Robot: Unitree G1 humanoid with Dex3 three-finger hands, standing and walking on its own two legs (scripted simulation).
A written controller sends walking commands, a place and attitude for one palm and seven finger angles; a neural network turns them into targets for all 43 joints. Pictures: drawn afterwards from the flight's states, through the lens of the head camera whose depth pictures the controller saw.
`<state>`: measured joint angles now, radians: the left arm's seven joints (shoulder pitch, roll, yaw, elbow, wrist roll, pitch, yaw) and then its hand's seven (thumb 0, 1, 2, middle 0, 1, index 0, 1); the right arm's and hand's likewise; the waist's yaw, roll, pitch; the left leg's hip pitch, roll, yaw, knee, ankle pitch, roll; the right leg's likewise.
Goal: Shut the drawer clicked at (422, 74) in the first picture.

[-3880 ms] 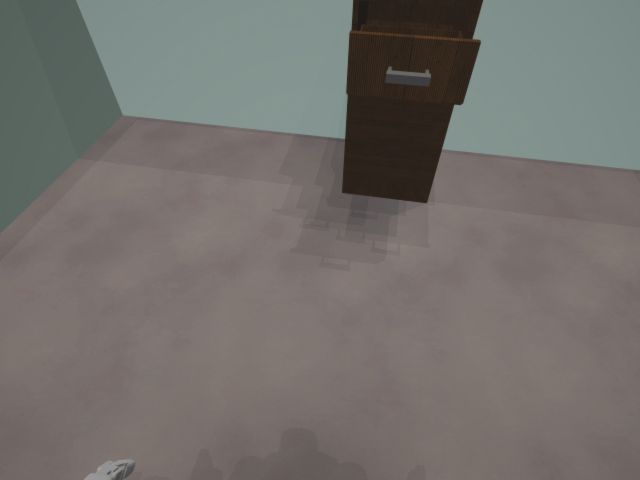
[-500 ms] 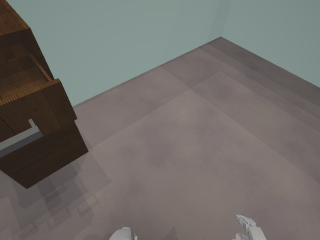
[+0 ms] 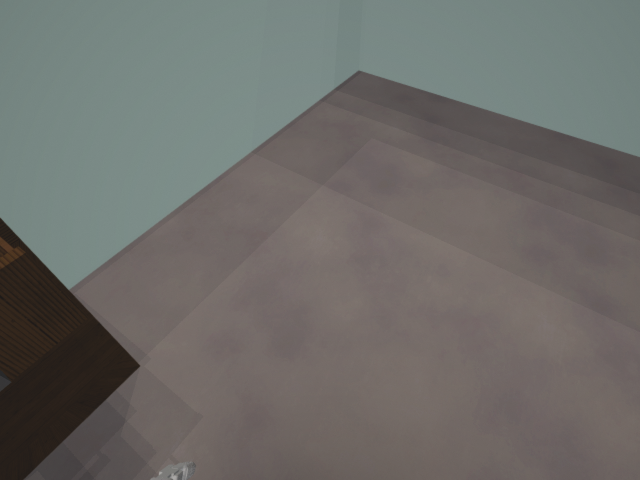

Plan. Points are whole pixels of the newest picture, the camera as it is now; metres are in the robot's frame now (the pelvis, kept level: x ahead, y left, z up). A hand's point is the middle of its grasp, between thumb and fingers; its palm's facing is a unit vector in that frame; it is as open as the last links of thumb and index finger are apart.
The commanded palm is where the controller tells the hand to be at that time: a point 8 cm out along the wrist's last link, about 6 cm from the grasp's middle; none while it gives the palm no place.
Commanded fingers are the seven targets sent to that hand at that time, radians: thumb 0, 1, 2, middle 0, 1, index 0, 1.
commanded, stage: turn to face it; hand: left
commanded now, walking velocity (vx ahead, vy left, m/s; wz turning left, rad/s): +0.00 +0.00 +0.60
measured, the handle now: out of the picture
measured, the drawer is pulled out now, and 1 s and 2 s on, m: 0.28 0.28 0.28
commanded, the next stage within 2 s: take the last steps up to it in 1.46 s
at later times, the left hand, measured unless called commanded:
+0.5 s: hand out of the picture -0.01 +0.25 -0.16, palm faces +0.32 -0.91 -0.26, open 7.4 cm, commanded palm none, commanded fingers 0.00 0.90 0.90 -0.20 -0.30 -0.20 -0.30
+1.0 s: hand out of the picture -0.12 +0.15 -0.15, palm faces +0.59 -0.76 -0.27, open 7.4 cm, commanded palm none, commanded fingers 0.00 0.90 0.90 -0.20 -0.30 -0.20 -0.30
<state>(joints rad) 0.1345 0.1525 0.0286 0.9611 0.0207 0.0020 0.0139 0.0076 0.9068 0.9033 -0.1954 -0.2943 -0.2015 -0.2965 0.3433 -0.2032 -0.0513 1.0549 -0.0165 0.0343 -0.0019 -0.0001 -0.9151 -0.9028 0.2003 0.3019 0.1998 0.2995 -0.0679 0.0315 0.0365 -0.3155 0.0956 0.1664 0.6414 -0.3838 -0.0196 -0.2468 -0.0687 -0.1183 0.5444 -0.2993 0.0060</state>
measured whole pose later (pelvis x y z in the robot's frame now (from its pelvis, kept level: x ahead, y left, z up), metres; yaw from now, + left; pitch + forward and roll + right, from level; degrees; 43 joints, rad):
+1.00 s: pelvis -0.04 -0.03 +0.01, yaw +36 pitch +0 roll +2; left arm 0.25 0.18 0.03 0.91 0.02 0.02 0.01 0.01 0.90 0.90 -0.20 -0.30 -0.21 -0.30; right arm 0.14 -0.27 -0.08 0.93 -0.02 0.09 0.04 0.00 -0.91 -0.90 0.20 0.30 0.20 0.30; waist 0.01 0.02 0.08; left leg -0.43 0.04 0.04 0.92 -0.42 -0.07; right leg -0.20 -0.15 -0.24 0.54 -0.32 0.00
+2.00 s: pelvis -0.04 -0.04 +0.01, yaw +51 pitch +0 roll +0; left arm 0.44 0.14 0.04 1.13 0.03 -0.02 0.01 0.01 0.91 0.90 -0.20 -0.29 -0.20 -0.30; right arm 0.24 -0.18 -0.06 1.07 -0.03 0.02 0.02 0.00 -0.91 -0.90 0.20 0.30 0.20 0.30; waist 0.05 0.00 -0.01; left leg -0.32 0.08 0.07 0.71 -0.38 -0.01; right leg -0.13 0.00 -0.14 0.36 -0.23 -0.05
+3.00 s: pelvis +0.18 +0.10 +0.00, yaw +50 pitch -2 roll -2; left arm 0.30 0.13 0.01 1.15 0.01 -0.02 0.03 0.00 0.91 0.90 -0.20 -0.29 -0.20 -0.30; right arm 0.15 -0.14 -0.03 1.06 -0.02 -0.02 -0.02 -0.01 -0.92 -0.90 0.20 0.30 0.20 0.30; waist 0.04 -0.01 0.03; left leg -0.27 0.06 0.09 0.53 -0.20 0.02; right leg -0.16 0.00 -0.19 0.45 -0.25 -0.03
